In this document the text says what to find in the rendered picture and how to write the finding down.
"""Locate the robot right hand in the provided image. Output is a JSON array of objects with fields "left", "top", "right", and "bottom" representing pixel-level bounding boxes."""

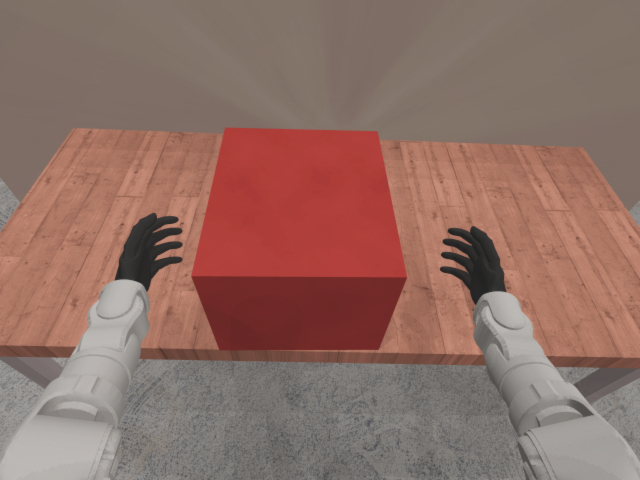
[{"left": 440, "top": 226, "right": 506, "bottom": 305}]

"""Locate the robot right upper arm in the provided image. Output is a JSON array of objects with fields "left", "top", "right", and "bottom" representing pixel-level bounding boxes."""
[{"left": 518, "top": 415, "right": 640, "bottom": 480}]

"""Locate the left robot forearm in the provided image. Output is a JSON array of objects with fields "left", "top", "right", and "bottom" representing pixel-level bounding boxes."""
[{"left": 0, "top": 279, "right": 150, "bottom": 476}]

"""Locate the carton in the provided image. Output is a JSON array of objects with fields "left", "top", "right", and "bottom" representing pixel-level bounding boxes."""
[{"left": 191, "top": 128, "right": 407, "bottom": 350}]

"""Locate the robot left hand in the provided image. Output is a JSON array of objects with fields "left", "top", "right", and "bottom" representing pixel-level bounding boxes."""
[{"left": 114, "top": 213, "right": 183, "bottom": 291}]

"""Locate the right robot forearm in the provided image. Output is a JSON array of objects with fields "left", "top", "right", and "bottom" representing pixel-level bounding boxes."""
[{"left": 473, "top": 291, "right": 640, "bottom": 478}]

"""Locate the table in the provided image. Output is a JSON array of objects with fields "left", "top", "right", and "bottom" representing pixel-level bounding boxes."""
[{"left": 0, "top": 128, "right": 640, "bottom": 404}]

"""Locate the robot left upper arm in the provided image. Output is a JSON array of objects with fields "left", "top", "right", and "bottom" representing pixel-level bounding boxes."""
[{"left": 0, "top": 415, "right": 122, "bottom": 480}]

